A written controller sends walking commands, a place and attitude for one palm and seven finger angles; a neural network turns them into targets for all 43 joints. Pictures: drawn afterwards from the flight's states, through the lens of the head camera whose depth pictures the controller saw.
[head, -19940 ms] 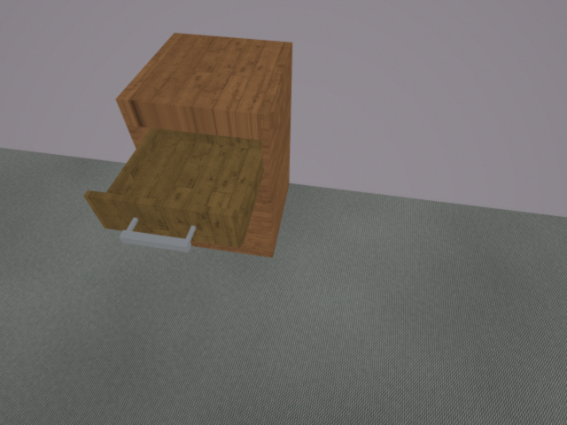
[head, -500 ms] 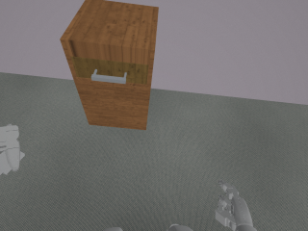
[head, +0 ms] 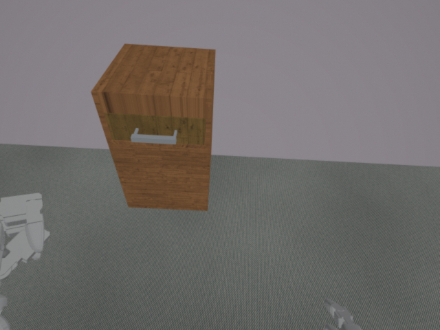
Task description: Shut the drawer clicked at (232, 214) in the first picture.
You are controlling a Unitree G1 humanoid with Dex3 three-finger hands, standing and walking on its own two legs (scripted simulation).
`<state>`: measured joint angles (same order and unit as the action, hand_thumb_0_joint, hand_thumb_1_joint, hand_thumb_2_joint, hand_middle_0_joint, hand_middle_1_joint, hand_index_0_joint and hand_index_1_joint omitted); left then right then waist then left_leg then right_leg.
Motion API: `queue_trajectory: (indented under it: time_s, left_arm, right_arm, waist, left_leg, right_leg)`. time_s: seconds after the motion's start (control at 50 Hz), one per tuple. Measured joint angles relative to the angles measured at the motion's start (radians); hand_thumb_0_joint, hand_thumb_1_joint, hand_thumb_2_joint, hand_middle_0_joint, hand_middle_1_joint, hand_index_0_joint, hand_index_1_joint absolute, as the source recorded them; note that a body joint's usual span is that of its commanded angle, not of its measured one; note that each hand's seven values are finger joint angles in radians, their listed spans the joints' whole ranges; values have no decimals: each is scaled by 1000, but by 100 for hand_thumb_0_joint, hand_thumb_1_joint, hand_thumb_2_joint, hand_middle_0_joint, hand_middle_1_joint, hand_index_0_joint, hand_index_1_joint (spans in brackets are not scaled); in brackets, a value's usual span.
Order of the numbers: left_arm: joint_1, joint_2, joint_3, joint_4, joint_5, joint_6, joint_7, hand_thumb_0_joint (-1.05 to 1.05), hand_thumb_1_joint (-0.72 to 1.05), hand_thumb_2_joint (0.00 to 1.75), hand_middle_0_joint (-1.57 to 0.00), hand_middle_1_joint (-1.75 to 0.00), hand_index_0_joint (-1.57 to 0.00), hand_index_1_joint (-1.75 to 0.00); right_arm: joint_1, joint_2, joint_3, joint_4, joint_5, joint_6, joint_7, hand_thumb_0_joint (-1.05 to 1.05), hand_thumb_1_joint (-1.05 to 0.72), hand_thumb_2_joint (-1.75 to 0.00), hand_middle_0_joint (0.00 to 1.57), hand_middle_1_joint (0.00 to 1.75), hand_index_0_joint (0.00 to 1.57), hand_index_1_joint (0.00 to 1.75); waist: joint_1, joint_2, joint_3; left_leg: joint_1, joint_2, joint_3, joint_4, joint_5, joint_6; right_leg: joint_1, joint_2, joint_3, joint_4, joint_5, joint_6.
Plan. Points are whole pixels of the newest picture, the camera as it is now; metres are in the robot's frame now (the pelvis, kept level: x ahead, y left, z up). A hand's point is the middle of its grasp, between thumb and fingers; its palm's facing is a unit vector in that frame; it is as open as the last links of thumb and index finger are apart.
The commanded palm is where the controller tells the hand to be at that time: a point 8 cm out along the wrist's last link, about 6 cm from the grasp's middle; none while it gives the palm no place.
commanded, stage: let the arm hang, fingers relaxed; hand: left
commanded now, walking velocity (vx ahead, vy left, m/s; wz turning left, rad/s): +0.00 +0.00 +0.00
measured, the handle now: (155, 135) +0.86 +0.26 -0.21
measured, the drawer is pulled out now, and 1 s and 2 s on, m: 0.00 0.00 0.00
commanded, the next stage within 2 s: look to check the result in 1.16 s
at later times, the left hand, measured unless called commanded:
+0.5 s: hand out of the picture +0.00 +0.21 -0.16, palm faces +0.09 -0.97 -0.23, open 3.9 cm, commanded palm none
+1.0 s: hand out of the picture +0.01 +0.20 -0.16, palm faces +0.05 -0.98 -0.18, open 7.2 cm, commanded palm none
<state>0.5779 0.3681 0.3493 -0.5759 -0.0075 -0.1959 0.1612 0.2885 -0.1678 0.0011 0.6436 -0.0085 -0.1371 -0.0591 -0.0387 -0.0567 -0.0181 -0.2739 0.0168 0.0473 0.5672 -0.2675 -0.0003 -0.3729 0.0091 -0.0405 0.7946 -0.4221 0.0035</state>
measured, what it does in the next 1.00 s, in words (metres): stands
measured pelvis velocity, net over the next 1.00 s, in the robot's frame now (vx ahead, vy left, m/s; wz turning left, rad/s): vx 0.02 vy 0.03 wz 0.01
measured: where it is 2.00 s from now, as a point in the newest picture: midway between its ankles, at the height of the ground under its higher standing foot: outside the picture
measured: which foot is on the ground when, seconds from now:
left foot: down 0.00-1.00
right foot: down 0.00-1.00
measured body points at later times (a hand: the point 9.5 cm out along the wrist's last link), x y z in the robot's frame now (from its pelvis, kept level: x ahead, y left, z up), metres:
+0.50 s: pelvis +0.00 +0.01 +0.01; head +0.03 +0.03 +0.46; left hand +0.00 +0.26 -0.14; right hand +0.03 -0.23 -0.13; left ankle +0.01 +0.13 -0.73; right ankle +0.03 -0.09 -0.73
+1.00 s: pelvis +0.02 +0.03 +0.01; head +0.02 +0.03 +0.46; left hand +0.01 +0.25 -0.15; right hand -0.02 -0.16 -0.15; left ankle +0.01 +0.13 -0.73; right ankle +0.03 -0.09 -0.73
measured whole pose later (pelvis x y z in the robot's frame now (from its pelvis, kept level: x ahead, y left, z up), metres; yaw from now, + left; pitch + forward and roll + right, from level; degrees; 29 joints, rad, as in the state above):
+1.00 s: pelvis +0.02 +0.03 +0.01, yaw +1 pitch -2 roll +0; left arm 0.28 0.13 0.01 1.12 0.01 -0.01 0.03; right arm 0.35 -0.09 -0.01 1.13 -0.01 -0.01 -0.03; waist -0.01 0.01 0.02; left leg -0.17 0.00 0.07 0.42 -0.23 0.03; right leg -0.18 -0.02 -0.04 0.43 -0.22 0.00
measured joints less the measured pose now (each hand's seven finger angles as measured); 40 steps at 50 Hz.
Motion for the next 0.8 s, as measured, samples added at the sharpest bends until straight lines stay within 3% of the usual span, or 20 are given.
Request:
queue_trajectory:
  time_s: [0.04, 0.06, 0.08, 0.12, 0.22, 0.28, 0.32, 0.36, 0.48, 0.62, 0.8]
  left_arm:
    - [32, 38, 30, -37, -1, -18, 2, 2, 88, 90, -141, -160, -141, -160]
    - [41, 48, 44, -44, -1, -30, 1, 2, 88, 90, -141, -160, -141, -160]
    - [14, 57, 20, 8, 14, -47, -17, 2, 89, 90, -141, -160, -141, -160]
    - [-98, 50, -81, 220, 41, 3, -83, 1, 89, 90, -140, -159, -141, -159]
    - [-271, -111, -229, 827, 49, 189, -131, 1, 90, 90, -132, -152, -133, -152]
    - [-272, -172, -288, 1074, 43, 235, -143, 1, 90, 90, -123, -143, -124, -144]
    - [-256, -199, -315, 1205, 40, 251, -146, 1, 90, 90, -117, -137, -117, -137]
    - [-255, -184, -283, 1278, 42, 237, -115, 2, 90, 90, -110, -135, -110, -129]
    - [-236, -135, -304, 1468, 27, 224, -147, 2, 90, 90, -87, -111, -88, -105]
    - [-218, -166, -333, 1617, 19, 212, -147, 2, 90, 90, -60, -77, -61, -75]
    - [-270, -223, -350, 1676, 17, 198, -138, 1, 90, 90, -31, -42, -31, -42]
  right_arm:
    - [-1, 16, 17, -19, 3, -5, 10, 1, -90, -90, 20, 30, 20, 30]
    - [-10, 19, 21, -22, 4, 0, 15, 1, -90, -90, 20, 30, 20, 30]
    - [-21, 14, 11, 3, 3, -10, 29, 1, -90, -90, 20, 30, 20, 30]
    - [-41, -12, -8, 57, 2, 27, 58, 1, -90, -90, 20, 30, 20, 30]
    - [-67, -49, -21, 122, -10, 137, 83, 1, -90, -90, 20, 30, 20, 30]
    - [-59, -38, -19, 146, -17, 155, 82, 1, -90, -90, 20, 30, 20, 30]
    - [-47, -22, -12, 179, -23, 160, 76, 1, -90, -90, 20, 30, 20, 30]
    - [-22, -6, -8, 210, -25, 164, 69, 1, -90, -90, 20, 30, 20, 30]
    - [23, -6, -13, 294, -21, 170, 49, 1, -90, -90, 20, 30, 20, 30]
    - [40, -3, -13, 374, -7, 155, 36, 0, -90, -90, 20, 30, 20, 30]
    - [32, 37, -6, 443, -7, 147, 30, 1, -92, -90, 20, 30, 20, 30]
  waist:
    - [-3, 7, -3]
    - [1, 22, 3]
    - [6, 46, 2]
    - [18, 83, -16]
    - [20, 109, -16]
    - [14, 79, 21]
    - [19, 41, 38]
    - [31, 15, 44]
    - [51, 29, 66]
    - [50, 70, 60]
    - [43, 83, 42]
  left_leg:
    - [-16, 5, -3, 22, -11, -11]
    - [-29, 16, -6, 48, -26, -13]
    - [-55, 22, -16, 93, -65, -10]
    - [-103, 10, -22, 172, -154, -9]
    - [-89, -7, -22, 174, -181, 4]
    - [-31, -3, -39, 63, -19, 4]
    - [-21, 3, -33, 55, -11, -10]
    - [-20, 13, -39, 32, -17, -17]
    - [-5, 21, -38, -43, 19, -10]
    - [51, 4, -11, -99, 30, 7]
    - [95, -14, 13, -134, 36, 23]
  right_leg:
    - [65, 1, -3, -154, 56, -1]
    - [71, 12, -7, -185, 121, -21]
    - [65, 19, -20, -186, 141, -41]
    - [52, 4, -43, -173, 131, -61]
    - [47, -34, -60, -139, 100, -55]
    - [55, -28, -60, -125, 94, -48]
    - [68, -21, -53, -147, 105, -44]
    - [81, -10, -60, -197, 132, -48]
    - [116, 5, -59, -319, 199, -43]
    - [160, -10, -33, -363, 212, -22]
    - [182, -28, -9, -368, 209, -6]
